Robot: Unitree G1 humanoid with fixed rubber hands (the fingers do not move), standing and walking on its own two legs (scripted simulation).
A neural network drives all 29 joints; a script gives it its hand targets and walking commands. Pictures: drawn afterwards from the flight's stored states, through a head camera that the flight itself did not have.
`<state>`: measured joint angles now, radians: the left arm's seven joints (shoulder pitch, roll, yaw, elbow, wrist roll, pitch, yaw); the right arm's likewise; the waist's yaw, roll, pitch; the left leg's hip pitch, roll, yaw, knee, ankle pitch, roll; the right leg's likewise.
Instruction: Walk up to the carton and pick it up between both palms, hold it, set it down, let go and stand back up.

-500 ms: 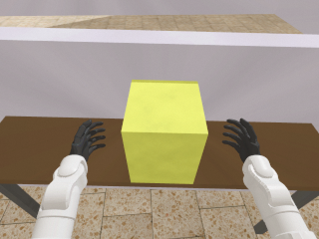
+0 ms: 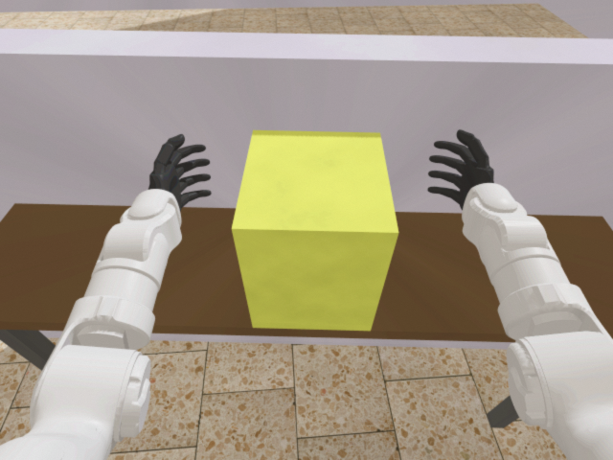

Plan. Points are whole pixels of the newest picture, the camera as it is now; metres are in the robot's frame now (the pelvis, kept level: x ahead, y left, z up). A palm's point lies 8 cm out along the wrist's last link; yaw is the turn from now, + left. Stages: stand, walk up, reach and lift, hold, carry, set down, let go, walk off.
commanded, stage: reach and lift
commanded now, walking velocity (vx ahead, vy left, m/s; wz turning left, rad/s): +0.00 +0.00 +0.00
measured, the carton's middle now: (313, 234) +0.47 +0.00 +0.02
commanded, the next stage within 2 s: none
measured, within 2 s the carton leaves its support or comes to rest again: neither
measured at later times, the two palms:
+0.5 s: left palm (169, 162) +0.47 +0.20 +0.16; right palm (469, 158) +0.47 -0.20 +0.17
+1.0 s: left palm (191, 230) +0.45 +0.19 +0.05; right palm (441, 225) +0.45 -0.19 +0.06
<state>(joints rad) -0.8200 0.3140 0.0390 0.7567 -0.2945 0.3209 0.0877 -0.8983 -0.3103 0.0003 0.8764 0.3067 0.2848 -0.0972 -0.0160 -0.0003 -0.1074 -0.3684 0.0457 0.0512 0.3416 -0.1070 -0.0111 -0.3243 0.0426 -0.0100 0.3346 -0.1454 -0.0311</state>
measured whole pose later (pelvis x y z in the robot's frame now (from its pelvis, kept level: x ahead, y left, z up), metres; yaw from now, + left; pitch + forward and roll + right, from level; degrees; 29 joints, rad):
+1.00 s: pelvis +0.00 +0.00 -0.01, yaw +0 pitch +24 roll -1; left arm -0.94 0.26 -0.01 1.30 -0.29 -0.22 0.06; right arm -0.94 -0.24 0.02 1.20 0.27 -0.11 -0.06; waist -0.02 0.01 -0.27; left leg -0.72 0.05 0.04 0.41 -0.10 -0.01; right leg -0.67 0.05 -0.02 0.38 -0.13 -0.03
